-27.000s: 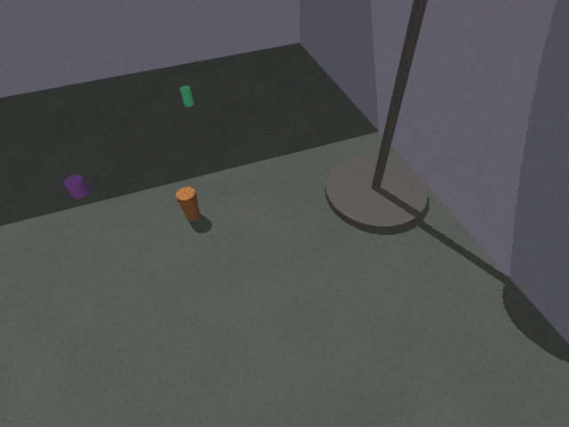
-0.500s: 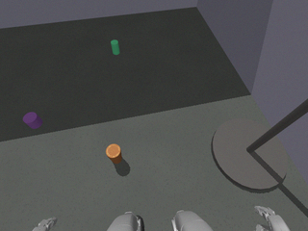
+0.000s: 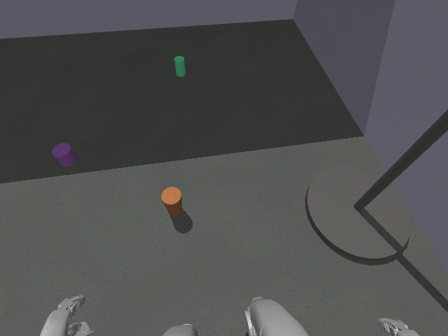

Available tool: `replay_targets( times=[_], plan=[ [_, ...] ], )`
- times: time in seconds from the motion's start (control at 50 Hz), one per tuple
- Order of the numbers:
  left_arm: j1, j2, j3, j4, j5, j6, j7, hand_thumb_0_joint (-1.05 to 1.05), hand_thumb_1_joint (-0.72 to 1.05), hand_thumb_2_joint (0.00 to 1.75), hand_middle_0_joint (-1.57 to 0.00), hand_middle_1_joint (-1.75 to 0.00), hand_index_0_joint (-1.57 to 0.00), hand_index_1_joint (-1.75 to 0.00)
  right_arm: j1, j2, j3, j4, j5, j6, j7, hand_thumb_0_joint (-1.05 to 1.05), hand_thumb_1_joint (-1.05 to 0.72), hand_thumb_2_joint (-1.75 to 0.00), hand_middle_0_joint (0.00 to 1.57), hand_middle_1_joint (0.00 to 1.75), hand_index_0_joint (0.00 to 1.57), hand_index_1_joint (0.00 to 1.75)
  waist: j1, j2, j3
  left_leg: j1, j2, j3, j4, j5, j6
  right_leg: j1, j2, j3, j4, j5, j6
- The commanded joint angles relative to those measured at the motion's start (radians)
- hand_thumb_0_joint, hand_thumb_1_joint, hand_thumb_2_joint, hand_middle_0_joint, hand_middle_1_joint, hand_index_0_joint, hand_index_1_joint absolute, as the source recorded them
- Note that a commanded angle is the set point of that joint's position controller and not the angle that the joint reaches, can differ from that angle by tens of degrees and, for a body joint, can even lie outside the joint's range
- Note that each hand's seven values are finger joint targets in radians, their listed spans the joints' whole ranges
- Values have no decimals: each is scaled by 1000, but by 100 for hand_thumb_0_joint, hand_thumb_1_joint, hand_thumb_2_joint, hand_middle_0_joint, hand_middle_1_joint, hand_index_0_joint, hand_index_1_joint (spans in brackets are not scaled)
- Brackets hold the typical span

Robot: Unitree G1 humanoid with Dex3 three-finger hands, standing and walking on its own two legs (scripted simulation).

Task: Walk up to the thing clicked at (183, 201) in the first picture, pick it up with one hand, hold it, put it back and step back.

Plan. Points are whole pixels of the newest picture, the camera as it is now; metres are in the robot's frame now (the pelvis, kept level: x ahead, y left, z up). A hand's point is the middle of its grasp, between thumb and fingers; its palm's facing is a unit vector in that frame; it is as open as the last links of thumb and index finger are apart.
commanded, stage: step back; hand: left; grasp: from the side
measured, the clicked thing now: (173, 203) +0.67 +0.19 -0.68
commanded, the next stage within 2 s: none
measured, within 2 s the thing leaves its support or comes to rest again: neither
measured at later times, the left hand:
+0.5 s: hand out of the picture -0.06 +0.23 -0.13, palm faces -0.04 -0.91 -0.42, open 7.4 cm
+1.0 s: hand out of the picture -0.28 +0.20 -0.15, palm faces -0.07 -0.91 -0.41, open 7.4 cm
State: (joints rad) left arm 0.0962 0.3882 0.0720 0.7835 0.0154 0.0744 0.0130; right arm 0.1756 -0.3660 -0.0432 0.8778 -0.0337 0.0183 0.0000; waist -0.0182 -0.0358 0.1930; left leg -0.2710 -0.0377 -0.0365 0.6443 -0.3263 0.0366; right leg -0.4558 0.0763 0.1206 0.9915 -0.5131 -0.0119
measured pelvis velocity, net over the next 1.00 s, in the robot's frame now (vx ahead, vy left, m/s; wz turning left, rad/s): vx -0.35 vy -0.07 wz -0.07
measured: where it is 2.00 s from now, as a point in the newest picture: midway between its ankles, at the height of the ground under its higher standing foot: outside the picture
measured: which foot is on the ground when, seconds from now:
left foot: down 0.00-0.30, up 0.32-0.56, down 0.58-0.96, up 0.98-1.00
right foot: up 0.00-0.26, down 0.28-0.60, up 0.62-0.92, down 0.94-1.00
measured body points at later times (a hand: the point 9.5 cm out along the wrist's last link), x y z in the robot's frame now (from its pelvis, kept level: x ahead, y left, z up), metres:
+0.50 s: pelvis -0.17 -0.03 +0.00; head -0.12 -0.05 +0.44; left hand -0.06 +0.28 -0.11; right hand -0.08 -0.36 -0.12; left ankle -0.16 +0.09 -0.67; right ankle -0.13 -0.16 -0.72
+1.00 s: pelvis -0.35 -0.07 -0.01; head -0.31 -0.08 +0.44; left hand -0.28 +0.25 -0.12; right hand -0.23 -0.39 -0.12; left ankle -0.23 +0.07 -0.70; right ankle -0.39 -0.19 -0.73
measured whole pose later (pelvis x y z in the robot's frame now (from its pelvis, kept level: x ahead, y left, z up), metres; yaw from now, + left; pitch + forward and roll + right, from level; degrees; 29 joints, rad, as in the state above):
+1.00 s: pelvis -0.35 -0.07 -0.01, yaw -4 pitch -2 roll -1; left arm 0.22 0.37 0.07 0.88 0.04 0.04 -0.01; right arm 0.10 -0.41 -0.06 0.83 -0.03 0.06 -0.02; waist 0.03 0.04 0.15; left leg -0.53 0.01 -0.10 0.82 -0.39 -0.01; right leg -0.23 0.04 0.04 0.69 -0.43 -0.02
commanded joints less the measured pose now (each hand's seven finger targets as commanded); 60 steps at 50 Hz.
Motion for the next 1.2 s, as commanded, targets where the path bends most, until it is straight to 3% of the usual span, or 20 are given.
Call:
replay_targets(
  times=[0.0,0.12,0.24,0.26,0.28,0.3,0.36,0.48,0.54,0.58,0.6,0.68,0.8,0.88,0.92,0.94,0.96,1.02,1.1,1.18],
  plan=[
    [67,191,69,-56,-9,-29,17,0,90,90,-20,-30,-20,-30,-53,-269,-73,-107,3,-33,-39,0,-90,-90,20,30,20,30,43,150,-198,61,298,-233,-195,598,195,-33,27,87,301,-2,-6],
    [58,172,66,-69,4,-36,5,0,90,90,-20,-30,-20,-30,17,-274,-84,-127,-1,-23,-37,0,-90,-90,20,30,20,30,-21,187,-226,167,302,-219,-159,526,237,-2,-14,2,10,-22,46],
    [230,171,72,26,19,-55,-5,0,90,90,-20,-30,-20,-30,-52,-275,-76,-156,15,11,-24,0,-90,-90,20,30,20,30,51,203,-312,-42,215,-149,-46,294,93,352,-54,-96,-566,266,-20],
    [219,230,89,10,36,-61,-6,0,90,90,-20,-30,-20,-30,-32,-229,-63,-162,20,15,-23,0,-90,-90,20,30,20,30,42,42,-264,-237,111,-135,67,78,34,395,-168,134,-594,199,-60],
    [148,343,115,-22,26,-54,-9,0,90,90,-20,-30,-20,-30,-77,-184,-58,-182,30,11,-36,0,-90,-90,20,30,20,30,68,-225,-209,-288,-74,-49,297,-239,-27,208,-411,381,-680,273,-221],
    [91,376,115,-57,32,-60,-5,0,90,90,-20,-30,-20,-30,-93,-231,-75,-172,24,16,-43,0,-90,-90,20,30,20,30,79,-229,-152,-218,-39,-123,505,-295,-46,14,-512,493,-712,290,-308],
    [-61,247,81,-79,27,-64,10,0,90,90,-20,-30,-20,-30,21,-225,-66,-104,41,9,-39,0,-90,-90,20,30,20,30,-18,-95,-130,-204,-89,-127,608,-141,-40,52,-309,126,-571,510,-194],
    [52,232,70,-78,32,-49,22,0,90,90,-20,-30,-20,-30,16,-194,-50,-116,20,-5,-30,0,-90,-90,20,30,20,30,60,-164,-199,-162,-5,-13,146,-185,-43,320,-314,110,-470,627,-181],
    [32,225,51,-88,7,-28,14,0,90,90,-20,-30,-20,-30,112,-195,-61,-64,9,-15,-29,0,-90,-90,20,30,20,30,13,-112,-252,32,4,34,-233,103,-20,274,-268,67,-327,591,-124],
    [71,153,32,-106,-4,-26,11,0,90,90,-20,-30,-20,-30,28,-357,-96,-96,-5,-17,-24,0,-90,-90,20,30,20,30,43,232,-244,137,365,-452,-287,357,159,-54,-20,-97,-81,49,-12],
    [-9,200,58,-100,5,-24,26,0,90,90,-20,-30,-20,-30,36,-405,-106,-107,-4,-20,-20,0,-90,-90,20,30,20,30,-28,252,-240,-22,468,-579,-312,427,286,12,-12,7,123,-159,3],
    [90,201,64,-26,-8,-15,18,0,90,90,-20,-30,-20,-30,-77,-281,-69,-112,-5,-25,-41,0,-90,-90,20,30,20,30,64,132,-189,-70,302,-238,-229,447,195,16,18,73,338,-1,-9],
    [87,180,53,-29,9,-29,-2,0,90,90,-20,-30,-20,-30,-12,-273,-77,-123,-8,-9,-32,0,-90,-90,20,30,20,30,4,203,-234,123,299,-225,-206,331,213,34,-38,-27,-48,-20,37],
    [243,168,55,61,10,-52,-6,0,90,90,-20,-30,-20,-30,-50,-301,-79,-124,2,21,-22,0,-90,-90,20,30,20,30,57,229,-331,55,244,-145,-122,227,128,304,-38,-148,-565,173,-11],
    [229,275,86,55,35,-65,-2,0,90,90,-20,-30,-20,-30,-29,-180,-44,-136,10,23,-18,0,-90,-90,20,30,20,30,47,-97,-227,-330,27,-54,143,-127,5,379,-248,256,-650,98,-77],
    [150,383,107,13,40,-61,1,0,90,90,-20,-30,-20,-30,-111,-191,-56,-158,12,22,-36,0,-90,-90,20,30,20,30,104,-222,-182,-290,-36,-103,338,-277,-46,99,-488,460,-721,108,-255],
    [80,383,107,-11,33,-71,7,0,90,90,-20,-30,-20,-30,-118,-240,-74,-147,15,22,-38,0,-90,-90,20,30,20,30,78,-167,-124,-250,6,-185,486,-247,-56,-20,-529,488,-731,114,-299],
    [-20,260,73,-17,37,-88,15,0,90,90,-20,-30,-20,-30,-19,-222,-60,-81,29,6,-31,0,-90,-90,20,30,20,30,-1,-66,-134,-225,-52,-117,543,-108,-53,92,-320,123,-559,411,-192],
    [107,259,74,21,41,-95,8,0,90,90,-20,-30,-20,-30,-60,-203,-51,-75,6,-9,-12,0,-90,-90,20,30,20,30,89,-137,-155,-265,0,-34,238,-157,-61,310,-292,127,-563,157,-172],
    [80,272,63,31,27,-85,-4,0,90,90,-20,-30,-20,-30,-3,-185,-61,-16,5,-34,2,0,-90,-90,20,30,20,30,50,-138,-149,20,-1,59,-164,-123,-34,187,-304,116,-559,59,-157]
  ],
)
